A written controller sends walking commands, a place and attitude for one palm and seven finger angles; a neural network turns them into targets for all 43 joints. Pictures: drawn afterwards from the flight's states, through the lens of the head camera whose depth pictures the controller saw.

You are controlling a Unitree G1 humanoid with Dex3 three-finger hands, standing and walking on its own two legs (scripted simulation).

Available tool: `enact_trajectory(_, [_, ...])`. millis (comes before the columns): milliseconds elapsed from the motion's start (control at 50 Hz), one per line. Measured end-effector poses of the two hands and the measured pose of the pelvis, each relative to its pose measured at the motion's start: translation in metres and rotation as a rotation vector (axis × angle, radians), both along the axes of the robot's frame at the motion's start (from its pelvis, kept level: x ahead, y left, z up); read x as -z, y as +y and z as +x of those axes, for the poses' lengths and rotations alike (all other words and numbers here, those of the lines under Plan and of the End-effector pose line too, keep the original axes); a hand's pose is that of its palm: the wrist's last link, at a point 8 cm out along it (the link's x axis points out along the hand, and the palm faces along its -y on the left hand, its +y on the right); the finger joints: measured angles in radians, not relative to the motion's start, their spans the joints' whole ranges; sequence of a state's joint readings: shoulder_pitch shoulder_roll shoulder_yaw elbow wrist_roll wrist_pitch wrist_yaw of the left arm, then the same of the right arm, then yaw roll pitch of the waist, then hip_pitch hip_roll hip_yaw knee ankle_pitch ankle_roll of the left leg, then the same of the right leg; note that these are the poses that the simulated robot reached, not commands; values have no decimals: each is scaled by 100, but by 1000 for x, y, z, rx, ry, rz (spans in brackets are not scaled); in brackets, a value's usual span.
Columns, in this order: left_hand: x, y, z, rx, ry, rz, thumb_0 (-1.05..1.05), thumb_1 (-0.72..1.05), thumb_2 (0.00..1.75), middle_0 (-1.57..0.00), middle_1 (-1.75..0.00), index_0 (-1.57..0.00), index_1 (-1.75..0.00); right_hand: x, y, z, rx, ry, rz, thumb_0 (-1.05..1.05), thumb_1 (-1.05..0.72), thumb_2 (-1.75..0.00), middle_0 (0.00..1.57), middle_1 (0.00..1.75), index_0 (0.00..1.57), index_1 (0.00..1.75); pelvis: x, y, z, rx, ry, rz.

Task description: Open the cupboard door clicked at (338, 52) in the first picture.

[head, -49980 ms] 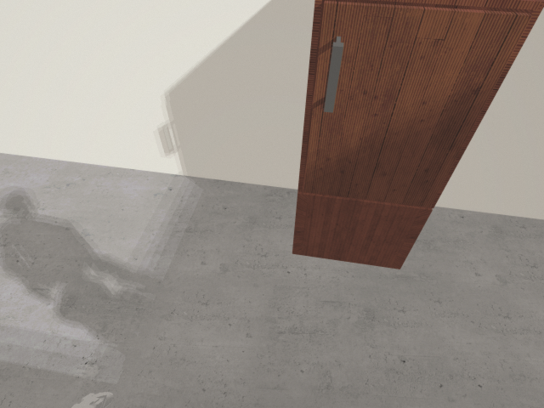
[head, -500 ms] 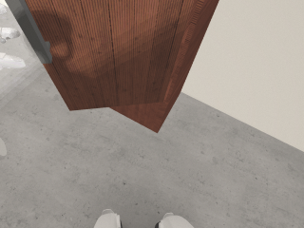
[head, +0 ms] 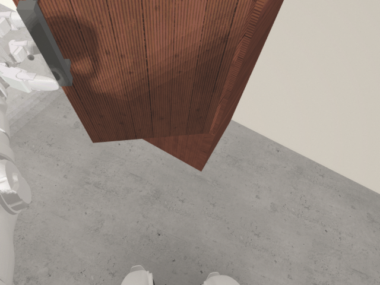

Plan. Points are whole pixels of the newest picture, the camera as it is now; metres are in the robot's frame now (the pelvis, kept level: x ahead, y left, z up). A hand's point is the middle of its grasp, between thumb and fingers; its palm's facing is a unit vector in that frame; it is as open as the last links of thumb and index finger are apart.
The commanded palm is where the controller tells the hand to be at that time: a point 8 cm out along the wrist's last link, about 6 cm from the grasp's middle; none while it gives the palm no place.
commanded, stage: slide the fingers in behind the handle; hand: left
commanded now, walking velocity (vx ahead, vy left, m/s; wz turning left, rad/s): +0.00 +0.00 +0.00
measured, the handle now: (51, 41) +0.57 +0.22 +0.14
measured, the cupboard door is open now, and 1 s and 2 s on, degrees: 38 38 38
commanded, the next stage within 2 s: close the thumb around the handle in 0.90 s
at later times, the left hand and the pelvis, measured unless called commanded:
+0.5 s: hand (60, 55) +0.53 +0.20 +0.14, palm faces +0.06 -1.00 -0.02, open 13.9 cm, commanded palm +0.50 +0.23 +0.14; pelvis +0.00 -0.01 +0.00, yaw +0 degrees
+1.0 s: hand (61, 56) +0.52 +0.20 +0.14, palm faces +0.06 -1.00 +0.00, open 13.9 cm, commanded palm +0.50 +0.24 +0.14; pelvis +0.00 -0.02 +0.00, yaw +0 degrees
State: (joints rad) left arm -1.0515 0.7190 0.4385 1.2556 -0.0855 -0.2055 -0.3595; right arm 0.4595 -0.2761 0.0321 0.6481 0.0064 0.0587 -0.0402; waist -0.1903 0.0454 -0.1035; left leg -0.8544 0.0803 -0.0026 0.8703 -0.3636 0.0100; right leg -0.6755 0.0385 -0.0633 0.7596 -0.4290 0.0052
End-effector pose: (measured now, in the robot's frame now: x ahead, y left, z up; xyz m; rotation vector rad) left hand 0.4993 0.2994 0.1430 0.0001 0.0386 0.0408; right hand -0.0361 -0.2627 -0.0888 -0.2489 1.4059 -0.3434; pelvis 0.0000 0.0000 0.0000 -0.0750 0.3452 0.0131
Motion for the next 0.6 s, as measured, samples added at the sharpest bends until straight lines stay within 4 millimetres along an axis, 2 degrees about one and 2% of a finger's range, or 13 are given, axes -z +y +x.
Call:
enact_trajectory(140, [4, -14, 1, -6, 1, -14, -1, -50, 30, -30, -120, -30, -122, 3, 1, 13, -22, -28, 13, 0, -90, -90, 20, 30, 20, 30, 0, 1, 2, -6, -7, 3])
enact_trajectory(260, [4, -28, 2, -12, -4, 5, -1, -50, 30, -30, -120, -30, -122, 6, 0, 16, -29, -41, 25, 0, -90, -90, 20, 30, 20, 30, 1, -1, 1, -7, -10, 7])
enact_trajectory(340, [5, -39, 3, -10, 0, -6, -1, -50, 30, -30, -120, -30, -122, 8, -1, 13, -24, -40, 33, 0, -90, -90, 20, 30, 20, 30, 1, -3, -1, -6, -13, 9])
enact_trajectory(600, [-1, -53, 1, -35, -6, -6, -1, -49, 30, -30, -120, -31, -121, 8, -9, -10, 10, -12, 44, 0, -90, -90, 20, 30, 20, 30, 0, -12, -5, 1, -23, 18])
